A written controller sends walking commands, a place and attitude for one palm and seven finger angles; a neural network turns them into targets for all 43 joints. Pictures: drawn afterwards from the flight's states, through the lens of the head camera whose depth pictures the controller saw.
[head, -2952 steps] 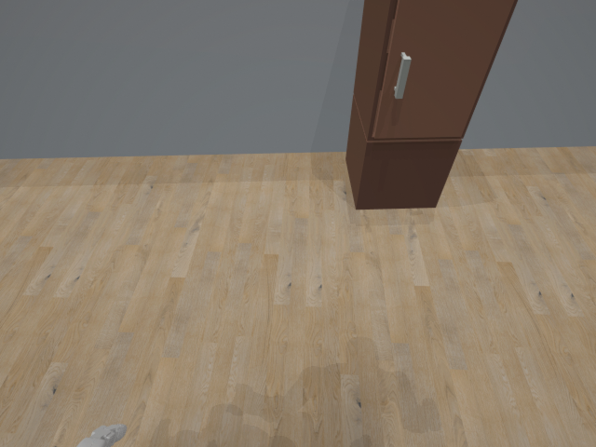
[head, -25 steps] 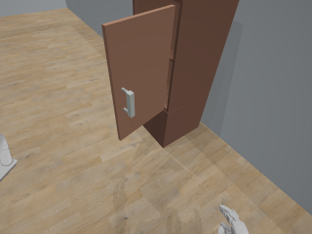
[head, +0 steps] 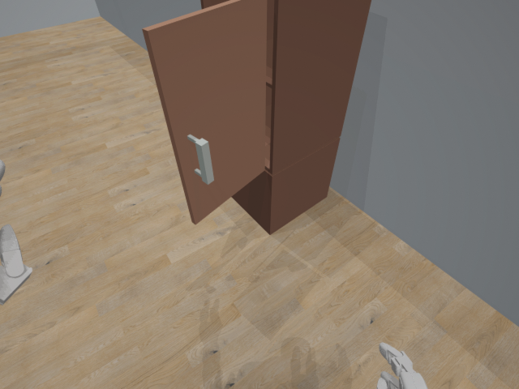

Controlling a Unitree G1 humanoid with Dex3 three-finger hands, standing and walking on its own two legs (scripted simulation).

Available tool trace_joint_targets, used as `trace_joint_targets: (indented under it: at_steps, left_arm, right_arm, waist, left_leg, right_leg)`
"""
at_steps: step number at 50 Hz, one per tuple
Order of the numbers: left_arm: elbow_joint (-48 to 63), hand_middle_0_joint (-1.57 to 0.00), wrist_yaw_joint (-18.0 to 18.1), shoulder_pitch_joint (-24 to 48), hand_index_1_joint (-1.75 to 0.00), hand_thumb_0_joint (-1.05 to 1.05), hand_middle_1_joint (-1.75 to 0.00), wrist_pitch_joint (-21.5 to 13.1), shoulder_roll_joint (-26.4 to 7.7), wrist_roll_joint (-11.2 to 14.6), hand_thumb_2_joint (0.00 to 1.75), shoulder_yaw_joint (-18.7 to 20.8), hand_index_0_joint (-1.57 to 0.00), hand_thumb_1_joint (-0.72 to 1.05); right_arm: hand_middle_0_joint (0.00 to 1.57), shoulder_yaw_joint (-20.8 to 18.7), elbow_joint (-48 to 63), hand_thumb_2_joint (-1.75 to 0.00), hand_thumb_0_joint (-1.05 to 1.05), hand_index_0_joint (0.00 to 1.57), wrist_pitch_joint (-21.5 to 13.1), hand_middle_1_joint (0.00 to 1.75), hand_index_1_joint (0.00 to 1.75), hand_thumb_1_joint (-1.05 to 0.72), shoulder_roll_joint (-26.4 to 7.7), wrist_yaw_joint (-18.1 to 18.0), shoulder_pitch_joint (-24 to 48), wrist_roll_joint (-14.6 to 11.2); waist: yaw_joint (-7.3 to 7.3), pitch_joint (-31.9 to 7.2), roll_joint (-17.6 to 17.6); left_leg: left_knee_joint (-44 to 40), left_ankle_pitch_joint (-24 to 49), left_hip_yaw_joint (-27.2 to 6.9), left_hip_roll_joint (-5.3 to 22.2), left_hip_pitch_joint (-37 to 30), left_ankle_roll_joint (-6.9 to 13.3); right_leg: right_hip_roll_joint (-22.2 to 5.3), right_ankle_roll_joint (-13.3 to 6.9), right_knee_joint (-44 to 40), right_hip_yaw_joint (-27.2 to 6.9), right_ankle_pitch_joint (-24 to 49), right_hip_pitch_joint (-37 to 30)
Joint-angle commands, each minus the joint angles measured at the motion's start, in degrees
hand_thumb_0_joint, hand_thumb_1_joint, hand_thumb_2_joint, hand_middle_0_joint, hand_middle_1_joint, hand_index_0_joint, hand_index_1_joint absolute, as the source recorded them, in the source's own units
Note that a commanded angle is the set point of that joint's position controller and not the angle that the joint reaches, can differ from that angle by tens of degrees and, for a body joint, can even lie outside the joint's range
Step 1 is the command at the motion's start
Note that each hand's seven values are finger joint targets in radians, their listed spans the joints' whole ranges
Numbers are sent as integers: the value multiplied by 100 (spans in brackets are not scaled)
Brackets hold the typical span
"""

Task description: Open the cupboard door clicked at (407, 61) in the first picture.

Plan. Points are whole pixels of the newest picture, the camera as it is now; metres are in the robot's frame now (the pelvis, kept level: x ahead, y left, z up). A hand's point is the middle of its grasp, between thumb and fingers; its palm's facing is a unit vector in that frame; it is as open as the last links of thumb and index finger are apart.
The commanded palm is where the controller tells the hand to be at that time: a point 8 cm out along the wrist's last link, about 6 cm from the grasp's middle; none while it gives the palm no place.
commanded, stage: stop stepping back and stand still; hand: left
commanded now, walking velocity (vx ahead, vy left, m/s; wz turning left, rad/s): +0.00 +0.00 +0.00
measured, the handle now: (199, 159) +0.68 +0.18 -0.07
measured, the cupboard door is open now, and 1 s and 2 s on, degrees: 100 100 100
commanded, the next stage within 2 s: let the arm hang, fingers relaxed in 0.20 s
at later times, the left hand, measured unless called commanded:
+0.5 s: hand (122, 371) +0.17 +0.23 -0.08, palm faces +0.02 -0.94 -0.35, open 7.4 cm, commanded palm none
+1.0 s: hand out of the picture -0.01 +0.23 -0.14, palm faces +0.03 -0.95 -0.30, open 7.4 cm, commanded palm none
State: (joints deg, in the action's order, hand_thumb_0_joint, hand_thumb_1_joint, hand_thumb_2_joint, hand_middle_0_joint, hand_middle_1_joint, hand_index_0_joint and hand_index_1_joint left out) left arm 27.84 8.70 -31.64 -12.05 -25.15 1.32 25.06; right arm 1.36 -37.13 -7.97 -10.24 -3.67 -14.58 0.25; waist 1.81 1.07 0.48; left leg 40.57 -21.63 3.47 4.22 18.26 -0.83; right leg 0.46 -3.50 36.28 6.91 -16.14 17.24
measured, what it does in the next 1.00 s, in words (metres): steps on the spot: left foot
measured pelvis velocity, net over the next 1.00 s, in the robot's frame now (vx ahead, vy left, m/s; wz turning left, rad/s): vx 0.00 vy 0.01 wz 0.02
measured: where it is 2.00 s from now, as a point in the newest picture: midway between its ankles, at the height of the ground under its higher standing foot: outside the picture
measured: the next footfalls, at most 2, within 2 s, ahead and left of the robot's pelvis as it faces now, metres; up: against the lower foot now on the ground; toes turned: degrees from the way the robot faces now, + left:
left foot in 0.24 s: +0.07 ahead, +0.13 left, +0.00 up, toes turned +4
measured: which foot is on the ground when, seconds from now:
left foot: up 0.00-0.22, down 0.24-1.00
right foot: down 0.00-1.00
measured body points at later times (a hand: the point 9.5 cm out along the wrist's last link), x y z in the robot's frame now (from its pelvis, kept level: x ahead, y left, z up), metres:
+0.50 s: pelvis +0.01 +0.01 +0.01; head +0.02 -0.01 +0.46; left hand +0.17 +0.28 -0.05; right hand +0.17 -0.24 -0.11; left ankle +0.03 +0.12 -0.72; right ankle +0.03 -0.07 -0.72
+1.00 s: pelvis +0.00 +0.01 +0.02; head +0.01 +0.00 +0.47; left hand -0.01 +0.28 -0.12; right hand +0.00 -0.23 -0.14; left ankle +0.03 +0.12 -0.72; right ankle +0.03 -0.07 -0.72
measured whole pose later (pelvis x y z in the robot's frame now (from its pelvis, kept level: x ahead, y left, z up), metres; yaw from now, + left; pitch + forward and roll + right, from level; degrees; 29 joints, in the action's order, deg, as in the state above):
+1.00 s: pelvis +0.00 +0.01 +0.02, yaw +1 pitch -2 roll +0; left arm -65.3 0.9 -16.6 0.3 -14.2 -0.5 0.9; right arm 0.0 -64.9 1.6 -11.6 -0.5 -16.2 1.3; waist 0.2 2.6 1.8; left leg 22.9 -9.8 2.7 1.0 11.1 0.4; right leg 1.5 -3.3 21.5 5.6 -10.1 9.7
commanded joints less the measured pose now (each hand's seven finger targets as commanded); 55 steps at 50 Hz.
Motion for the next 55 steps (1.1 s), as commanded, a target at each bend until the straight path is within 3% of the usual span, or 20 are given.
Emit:
trace_joint_targets:
  at_steps: [1,4,8,10,12,14,15,16,17,18,21,22,23,25,27,30,34,39,42,55]
  left_arm:
    - [467,-20,80,313,-30,0,-30,-247,-928,53,90,713,-20,90]
    - [683,-20,69,369,-30,0,-30,-375,-978,45,90,759,-20,90]
    - [1104,-20,139,441,-30,0,-30,-393,-813,37,90,547,-20,90]
    - [1306,-20,156,387,-30,0,-30,-423,-809,50,90,530,-20,90]
    - [1480,-20,188,368,-30,0,-30,-418,-858,49,90,605,-20,90]
    - [1255,-20,166,116,-30,0,-30,-359,-888,39,90,707,-20,90]
    - [-3223,-20,-739,603,-30,0,-30,598,316,-440,90,-1818,-20,90]
    - [-3516,-20,-850,541,-30,0,-30,1032,458,-332,90,-1732,-20,90]
    - [-3477,-20,-870,481,-30,0,-30,1168,601,-302,90,-1820,-20,90]
    - [-3692,-20,-866,778,-30,0,-30,1141,652,-346,90,-1895,-20,90]
    - [-4577,-20,-879,1208,-30,0,-30,1048,250,-351,90,-1934,-20,90]
    - [-4936,-20,-873,1382,-30,0,-30,1020,127,-353,90,-1949,-20,90]
    - [-5293,-20,-854,1622,-30,0,-30,1020,8,-344,90,-1963,-20,90]
    - [-5946,-20,-821,1816,-30,0,-30,1058,-11,-285,90,-2063,-20,90]
    - [-6491,-20,-799,1912,-30,0,-30,1113,116,-243,90,-2191,-20,90]
    - [-7295,-20,-780,1742,-30,0,-30,1147,295,-225,90,-2304,-20,90]
    - [-7978,-20,-771,1630,-30,0,-30,1122,397,-225,90,-2274,-20,90]
    - [-8546,-20,-768,1699,-30,0,-30,1088,392,-203,90,-2297,-20,90]
    - [-8784,-20,-753,1681,-30,0,-30,1087,395,-188,90,-2307,-20,90]
    - [-9107,-20,-709,1640,-30,0,-30,1111,466,-179,90,-2305,-20,90]
  right_arm:
    - [20,-418,748,-90,0,20,-159,30,30,-90,-829,-37,510,-32]
    - [20,-307,822,-90,0,20,-104,30,30,-90,-696,-73,730,-42]
    - [20,-275,851,-90,0,20,-203,30,30,-90,-674,-160,755,12]
    - [20,-301,897,-90,0,20,-247,30,30,-90,-766,-168,653,34]
    - [20,-355,996,-90,0,20,-218,30,30,-90,-911,-159,693,-10]
    - [20,-325,967,-90,0,20,-196,30,30,-90,-810,-150,701,-34]
    - [20,-632,-312,-90,0,20,-318,30,30,-90,-1940,389,935,3]
    - [20,-607,-271,-90,0,20,71,30,30,-90,-1500,386,488,-48]
    - [20,-538,-149,-90,0,20,192,30,30,-90,-1409,353,497,-51]
    - [20,-539,-205,-90,0,20,218,30,30,-90,-1345,346,479,29]
    - [20,-406,-220,-90,0,20,375,30,30,-90,-1286,349,486,29]
    - [20,-409,-288,-90,0,20,438,30,30,-90,-1318,340,465,42]
    - [20,-432,-372,-90,0,20,515,30,30,-90,-1397,351,470,51]
    - [20,-405,-622,-90,0,20,622,30,30,-90,-1395,362,590,100]
    - [20,-309,-855,-90,0,20,681,30,30,-90,-1303,363,724,122]
    - [20,-213,-1195,-90,0,20,755,30,30,-90,-1065,345,718,106]
    - [20,-255,-1617,-90,0,20,821,30,30,-90,-953,301,373,115]
    - [20,-305,-2061,-90,0,20,825,30,30,-90,-959,272,4,89]
    - [20,-303,-2275,-90,0,20,819,30,30,-90,-946,252,-137,82]
    - [20,-268,-2669,-90,0,20,769,30,30,-90,-787,233,-315,98]
  waist:
    - [-60,-59,-1081]
    - [-87,-315,-739]
    - [-143,-434,-371]
    - [-163,-471,274]
    - [-275,-584,770]
    - [-234,-754,937]
    - [63,-197,983]
    - [-77,-651,777]
    - [-112,-624,830]
    - [-164,-788,185]
    - [-207,-1065,-1305]
    - [-157,-1062,-1688]
    - [-104,-933,-1732]
    - [-96,-662,-775]
    - [-134,-388,272]
    - [-202,-71,752]
    - [-163,-121,765]
    - [-126,-93,-69]
    - [-123,126,-186]
    - [-189,335,-70]
  left_leg:
    - [2072,-137,-386,-198,1253,57]
    - [1071,178,-200,-112,823,35]
    - [-963,617,104,-307,-350,192]
    - [-1810,872,-292,-80,-846,295]
    - [-2058,1524,-1143,634,-773,542]
    - [-1955,2167,-970,574,-591,465]
    - [-1221,3408,-821,455,207,513]
    - [-1261,3894,-711,454,-116,511]
    - [-1296,3665,-671,534,-80,497]
    - [-1264,3492,-878,594,-9,537]
    - [-981,2579,-762,224,-63,390]
    - [-872,2146,-619,31,-197,303]
    - [-917,1820,-596,-81,-231,260]
    - [-1195,1886,-607,-53,-505,255]
    - [-1639,1978,-775,129,-555,294]
    - [-2005,1139,-844,148,-287,289]
    - [-2071,418,-764,74,-417,259]
    - [-2061,627,-715,106,-657,285]
    - [-2083,787,-675,123,-704,295]
    - [-2356,821,-699,156,-518,310]
  right_leg:
    - [-1825,-384,-2590,-2783,-898,-158]
    - [-1518,-431,-2049,-1712,835,-492]
    - [-1227,-235,-2023,-1343,248,-410]
    - [-919,62,-1679,-1278,-40,-345]
    - [-428,380,-1123,-944,384,-486]
    - [-287,376,-931,-790,951,-831]
    - [-591,304,-206,-519,2043,-259]
    - [-520,249,-209,-704,1571,-474]
    - [-462,275,-183,-652,1059,-401]
    - [-405,229,-213,-671,950,-441]
    - [-804,77,-806,-1024,2306,-978]
    - [-1048,-61,-941,-1222,2851,-969]
    - [-1135,-195,-990,-1246,2956,-905]
    - [-1063,-169,-1074,-1208,2415,-647]
    - [-769,3,-1230,-1090,1183,-489]
    - [-650,53,-1638,-1118,263,-617]
    - [-707,-23,-2068,-1183,-264,-614]
    - [-739,-43,-2290,-1157,-436,-524]
    - [-740,-46,-2337,-1143,-416,-402]
    - [-700,-18,-2147,-1087,-203,-549]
